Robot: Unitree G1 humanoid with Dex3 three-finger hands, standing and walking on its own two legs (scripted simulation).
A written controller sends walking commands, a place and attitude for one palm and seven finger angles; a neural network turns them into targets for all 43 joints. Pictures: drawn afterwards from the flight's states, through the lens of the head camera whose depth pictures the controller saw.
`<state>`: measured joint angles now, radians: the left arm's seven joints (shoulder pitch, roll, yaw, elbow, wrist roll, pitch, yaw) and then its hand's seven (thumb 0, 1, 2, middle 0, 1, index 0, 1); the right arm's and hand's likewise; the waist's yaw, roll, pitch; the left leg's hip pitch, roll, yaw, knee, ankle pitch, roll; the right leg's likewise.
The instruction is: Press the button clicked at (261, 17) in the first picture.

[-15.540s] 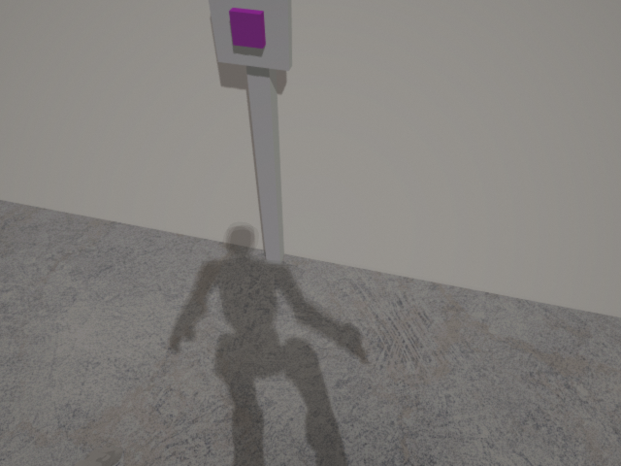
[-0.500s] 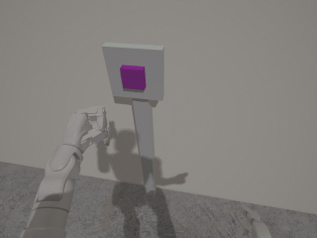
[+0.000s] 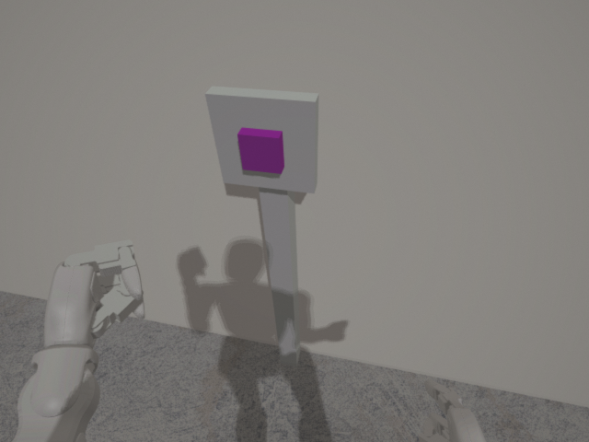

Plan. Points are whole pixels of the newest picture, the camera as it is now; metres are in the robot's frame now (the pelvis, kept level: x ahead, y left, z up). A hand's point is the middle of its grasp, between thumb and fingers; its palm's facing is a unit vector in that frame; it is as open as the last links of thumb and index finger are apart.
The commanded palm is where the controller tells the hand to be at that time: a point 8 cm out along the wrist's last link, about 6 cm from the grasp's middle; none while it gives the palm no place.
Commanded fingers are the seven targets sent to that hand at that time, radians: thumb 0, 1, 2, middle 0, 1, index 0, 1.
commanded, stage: draw the hand back to the body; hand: left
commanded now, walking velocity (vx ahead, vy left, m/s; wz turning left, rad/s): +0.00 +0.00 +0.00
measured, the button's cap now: (262, 149) +0.53 +0.12 +0.15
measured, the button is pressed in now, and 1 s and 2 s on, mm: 0 0 0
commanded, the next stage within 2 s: step back with the hand held close in 0.54 s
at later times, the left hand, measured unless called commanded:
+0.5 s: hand (80, 330) +0.17 +0.24 +0.16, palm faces +0.43 -0.83 -0.35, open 3.1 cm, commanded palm +0.12 +0.28 +0.17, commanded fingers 0.00 0.90 0.90 -1.30 -1.50 -1.30 -1.50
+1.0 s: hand (77, 329) +0.18 +0.25 +0.15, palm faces +0.29 -0.82 -0.49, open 3.1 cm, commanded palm +0.12 +0.30 +0.17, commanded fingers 0.00 0.90 0.90 -1.30 -1.50 -1.30 -1.50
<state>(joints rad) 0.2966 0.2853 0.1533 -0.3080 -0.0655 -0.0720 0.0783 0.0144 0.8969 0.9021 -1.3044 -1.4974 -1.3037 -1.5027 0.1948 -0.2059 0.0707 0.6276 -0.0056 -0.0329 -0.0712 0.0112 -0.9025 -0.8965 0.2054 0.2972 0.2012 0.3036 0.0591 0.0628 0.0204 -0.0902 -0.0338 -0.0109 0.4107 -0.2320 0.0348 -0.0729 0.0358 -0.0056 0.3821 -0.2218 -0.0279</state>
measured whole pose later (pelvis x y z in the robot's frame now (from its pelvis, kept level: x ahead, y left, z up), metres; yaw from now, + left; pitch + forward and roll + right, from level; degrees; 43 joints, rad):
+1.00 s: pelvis -0.02 +0.02 +0.00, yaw -1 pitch +1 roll -1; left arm 0.62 0.40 0.34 -0.52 -0.04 -0.20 0.11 0.01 0.89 0.90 -1.31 -1.50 -1.30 -1.50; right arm 0.20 -0.25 -0.02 0.55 0.01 0.00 -0.07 0.01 -0.90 -0.90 0.20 0.30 0.20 0.30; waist 0.00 0.03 0.02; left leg -0.26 -0.04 0.02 0.46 -0.21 0.06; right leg -0.24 0.02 0.02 0.42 -0.19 0.00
